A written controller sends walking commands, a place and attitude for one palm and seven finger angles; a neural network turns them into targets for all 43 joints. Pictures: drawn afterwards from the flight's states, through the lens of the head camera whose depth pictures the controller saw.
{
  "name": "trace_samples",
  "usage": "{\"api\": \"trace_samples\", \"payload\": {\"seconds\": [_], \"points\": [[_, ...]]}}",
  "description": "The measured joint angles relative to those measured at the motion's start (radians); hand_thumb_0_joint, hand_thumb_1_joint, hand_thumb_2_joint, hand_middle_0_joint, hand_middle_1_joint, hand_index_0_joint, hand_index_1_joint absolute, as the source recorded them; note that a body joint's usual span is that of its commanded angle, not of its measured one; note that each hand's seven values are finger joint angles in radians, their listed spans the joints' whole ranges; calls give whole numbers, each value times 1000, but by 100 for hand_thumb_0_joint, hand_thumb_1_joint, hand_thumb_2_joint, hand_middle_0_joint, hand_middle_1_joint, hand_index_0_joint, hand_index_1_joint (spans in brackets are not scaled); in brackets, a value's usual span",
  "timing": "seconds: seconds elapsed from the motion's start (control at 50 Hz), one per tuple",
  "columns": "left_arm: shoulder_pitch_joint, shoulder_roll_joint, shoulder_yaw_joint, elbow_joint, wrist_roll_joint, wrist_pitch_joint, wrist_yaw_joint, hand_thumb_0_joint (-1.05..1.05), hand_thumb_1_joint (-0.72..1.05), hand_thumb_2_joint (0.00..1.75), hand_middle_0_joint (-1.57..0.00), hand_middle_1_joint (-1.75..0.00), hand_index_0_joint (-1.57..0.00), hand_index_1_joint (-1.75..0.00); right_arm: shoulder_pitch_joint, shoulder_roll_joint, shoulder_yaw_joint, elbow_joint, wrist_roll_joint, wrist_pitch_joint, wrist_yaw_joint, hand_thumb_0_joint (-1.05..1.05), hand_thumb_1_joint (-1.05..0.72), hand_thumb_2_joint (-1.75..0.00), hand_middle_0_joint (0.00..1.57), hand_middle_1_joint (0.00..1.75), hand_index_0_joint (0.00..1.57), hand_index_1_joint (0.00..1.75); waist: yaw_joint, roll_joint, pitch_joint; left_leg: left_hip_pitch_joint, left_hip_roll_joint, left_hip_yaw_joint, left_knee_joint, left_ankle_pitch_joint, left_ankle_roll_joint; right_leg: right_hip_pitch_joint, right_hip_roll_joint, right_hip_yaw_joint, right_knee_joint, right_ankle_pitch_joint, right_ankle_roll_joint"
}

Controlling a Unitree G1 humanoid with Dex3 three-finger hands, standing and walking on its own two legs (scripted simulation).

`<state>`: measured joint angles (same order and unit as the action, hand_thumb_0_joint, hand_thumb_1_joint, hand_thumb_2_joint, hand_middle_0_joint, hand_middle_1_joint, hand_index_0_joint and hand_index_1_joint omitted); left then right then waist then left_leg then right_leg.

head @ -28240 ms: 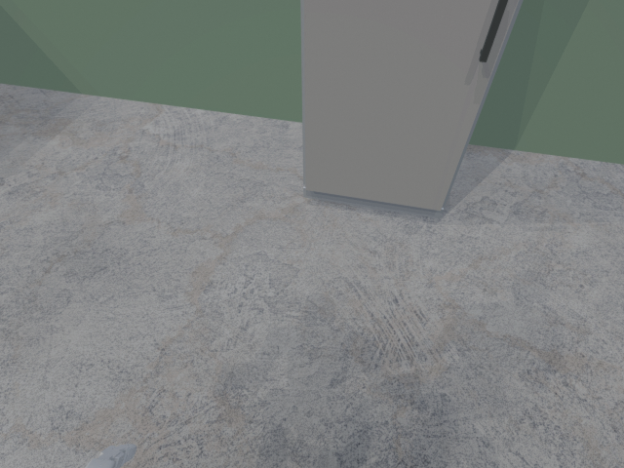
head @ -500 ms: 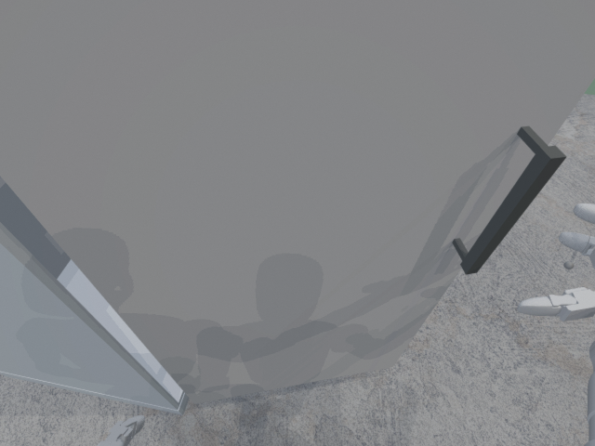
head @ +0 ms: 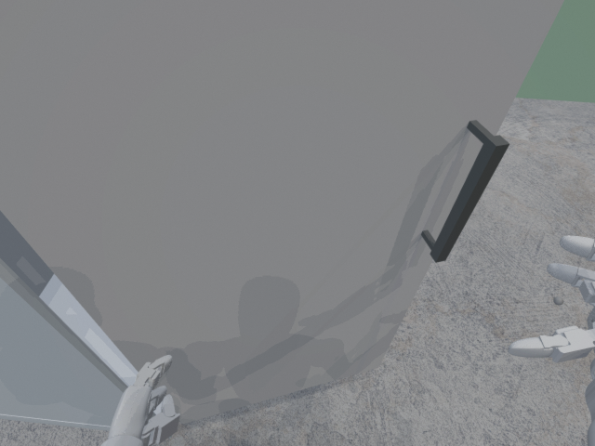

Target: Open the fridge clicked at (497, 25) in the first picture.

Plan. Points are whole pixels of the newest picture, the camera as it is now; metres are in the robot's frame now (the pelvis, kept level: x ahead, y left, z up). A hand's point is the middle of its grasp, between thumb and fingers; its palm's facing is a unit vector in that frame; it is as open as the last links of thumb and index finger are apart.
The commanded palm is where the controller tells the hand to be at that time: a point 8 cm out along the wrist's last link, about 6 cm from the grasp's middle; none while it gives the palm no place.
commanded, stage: draw the hand back to the body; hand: right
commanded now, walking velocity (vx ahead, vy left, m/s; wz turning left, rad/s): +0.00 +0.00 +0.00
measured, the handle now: (455, 199) +0.43 -0.22 +0.12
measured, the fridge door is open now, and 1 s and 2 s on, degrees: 69 69 69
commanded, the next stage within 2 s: step back with the hand held close in 1.68 s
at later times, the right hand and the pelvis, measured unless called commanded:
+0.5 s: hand (590, 320) +0.23 -0.30 +0.13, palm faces +0.08 +0.99 -0.07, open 14.7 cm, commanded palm +0.20 -0.33 +0.14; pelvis +0.01 +0.01 +0.00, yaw +0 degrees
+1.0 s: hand out of the picture +0.21 -0.30 +0.16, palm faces +0.52 +0.78 -0.36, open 11.8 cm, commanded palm +0.16 -0.33 +0.18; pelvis +0.00 -0.01 +0.02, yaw +0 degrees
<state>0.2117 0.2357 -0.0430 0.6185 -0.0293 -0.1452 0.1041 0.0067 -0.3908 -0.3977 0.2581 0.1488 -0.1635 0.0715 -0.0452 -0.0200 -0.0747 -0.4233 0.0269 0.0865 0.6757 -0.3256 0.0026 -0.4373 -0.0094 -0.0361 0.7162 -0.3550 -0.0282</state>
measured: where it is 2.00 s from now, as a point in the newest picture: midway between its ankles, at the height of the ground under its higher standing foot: outside the picture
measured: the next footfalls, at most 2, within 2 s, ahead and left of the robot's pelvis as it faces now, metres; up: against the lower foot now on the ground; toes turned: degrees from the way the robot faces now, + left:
none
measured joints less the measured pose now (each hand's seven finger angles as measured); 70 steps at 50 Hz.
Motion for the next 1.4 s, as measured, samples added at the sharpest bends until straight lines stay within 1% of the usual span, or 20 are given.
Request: {"api": "trace_samples", "payload": {"seconds": [0.12, 0.14, 0.22, 0.28, 0.34, 0.38, 0.44, 0.52, 0.62, 0.64, 0.68, 0.7, 0.74, 0.78, 0.84, 0.9, 1.0, 1.14, 1.24, 1.4], "points": [[7, 10, 0, 17, 2, -20, 10, 2, 90, 90, -20, -30, -21, -30, 29, 7, -3, -46, 10, -4, 5, -1, 55, -20, 25, 115, 25, 115, -11, -2, 15, 5, 0, 15, 11, -11, 5, -2, 0, 15, 13, -6, 6], [5, 12, -3, 25, -2, -24, 14, 2, 90, 90, -20, -30, -21, -30, 21, 5, -7, -37, 30, -6, 27, -1, 55, -20, 25, 115, 25, 115, -10, -3, 19, 7, 0, 18, 11, -11, 6, -1, 0, 18, 14, -6, 7], [9, 17, -16, 45, -20, -42, 38, 2, 90, 90, -20, -30, -21, -30, 2, -19, -15, -11, 109, 15, 184, -1, 55, -20, 25, 115, 25, 115, -1, -8, 28, 32, -7, 24, -5, -8, 11, 20, -5, 24, 4, -5, 10], [23, 19, -20, 42, -28, -62, 46, 2, 90, 90, -20, -30, -21, -30, 20, -48, -26, -22, 154, 38, 304, -1, 55, -20, 25, 115, 25, 115, 13, -14, 16, 58, -12, 19, -23, -6, 12, 48, -10, 20, -11, -6, 12], [35, 26, -22, 25, -36, -82, 41, 2, 90, 90, -20, -30, -21, -30, 48, -88, -58, -21, 208, 71, 418, -1, 55, -20, 25, 115, 25, 115, 31, -21, 0, 79, -17, 11, -34, -6, 11, 73, -14, 13, -24, -8, 13], [43, 33, -20, 9, -39, -93, 34, 2, 90, 90, -20, -30, -21, -30, 66, -111, -89, -16, 241, 102, 470, -1, 55, -20, 25, 115, 25, 115, 38, -24, -9, 84, -19, 7, -36, -7, 11, 81, -16, 8, -28, -9, 14], [55, 45, -9, -17, -43, -107, 20, 2, 90, 90, -20, -30, -20, -30, 109, -127, -132, -34, 274, 143, 487, -1, 55, -20, 26, 115, 25, 115, 38, -26, -15, 83, -21, 2, -37, -4, 9, 81, -18, 4, -29, -9, 14], [68, 63, 7, -36, -46, -128, 11, 2, 90, 90, -20, -30, -20, -30, 167, -101, -138, -102, 281, 166, 462, -1, 55, -20, 25, 115, 25, 115, 17, -30, -8, 81, -21, 7, -37, 1, 6, 72, -18, 8, -17, -9, 10], [62, 63, 6, -17, -45, -155, 24, 2, 90, 90, -20, -30, -20, -30, 191, -52, -89, -195, 252, 159, 424, -1, 52, -22, 25, 113, 25, 113, -14, -24, 12, 94, -16, 22, -39, 8, 2, 70, -13, 24, -2, -6, 4], [60, 57, 8, -10, -34, -158, 23, 2, 90, 90, -20, -30, -20, -30, 188, -49, -66, -224, 201, 153, 369, -1, 51, -22, 25, 112, 25, 113, -21, -22, 17, 102, -15, 25, -44, 10, 2, 75, -11, 27, -3, -4, 3], [51, 43, 6, 5, -10, -157, 15, 2, 90, 90, -20, -30, -20, -30, 186, -38, -15, -284, 106, 146, 200, -1, 47, -24, 25, 110, 25, 110, -26, -14, 27, 122, -11, 32, -66, 22, 0, 90, -5, 33, -21, 9, 2], [45, 35, 1, 10, -4, -155, 11, 2, 90, 90, -20, -30, -20, -30, 191, -28, 1, -313, 72, 143, 125, -1, 45, -26, 25, 109, 25, 109, -26, -10, 32, 130, -8, 32, -77, 29, -1, 98, -2, 33, -34, 16, 2], [32, 18, -7, 13, 5, -147, 4, 2, 90, 90, -20, -30, -20, -30, 215, -4, 23, -367, 21, 136, 6, -1, 39, -28, 25, 105, 25, 106, -24, -6, 42, 141, -4, 26, -94, 40, -3, 114, 2, 27, -57, 29, -1], [24, 1, -12, 15, 12, -141, -1, 2, 90, 90, -20, -30, -20, -30, 247, 15, 37, -413, -14, 125, -74, -1, 33, -31, 25, 102, 24, 102, -23, -7, 49, 153, 0, 18, -108, 48, -6, 132, 7, 19, -80, 39, -5], [24, -19, -16, 26, 18, -128, -10, 2, 90, 90, -20, -30, -21, -30, 294, 26, 50, -463, -46, 109, -141, -1, 23, -36, 24, 96, 24, 97, -25, -12, 49, 171, 8, 6, -126, 55, -12, 161, 16, 6, -113, 49, -11], [29, -30, -18, 40, 21, -110, -16, 2, 90, 90, -20, -30, -21, -30, 326, 23, 49, -488, -63, 94, -173, -1, 13, -41, 24, 90, 24, 91, -29, -17, 46, 193, 13, -3, -141, 56, -17, 191, 22, -2, -139, 55, -15], [31, -29, -13, 55, 21, -80, -21, 2, 90, 90, -20, -30, -21, -30, 336, 24, 41, -495, -79, 89, -195, 0, -4, -49, 24, 80, 23, 80, -36, -23, 57, 227, 19, -8, -160, 57, -22, 231, 30, -8, -171, 60, -18], [28, -10, 9, 56, 25, -65, -26, 2, 90, 90, -20, -30, -21, -30, 379, 38, 56, -551, -88, 90, -197, 0, -29, -61, 23, 65, 23, 66, -33, -20, 65, 259, 18, -11, -188, 60, -22, 268, 31, -11, -204, 66, -14], [22, -4, 23, 48, 26, -59, -27, 2, 90, 90, -20, -30, -21, -30, 427, 24, 49, -610, -87, 77, -194, 1, -47, -70, 22, 55, 22, 55, -30, -16, 61, 277, 11, -9, -203, 61, -17, 284, 24, -9, -216, 65, -9], [6, -1, 32, 37, 23, -52, -25, 2, 90, 90, -20, -30, -20, -30, 451, 22, 31, -647, -87, 67, -195, 1, -74, -83, 21, 39, 21, 39, -41, -25, 66, 289, 0, -2, -211, 61, -7, 292, 14, -2, -218, 65, 1]]}}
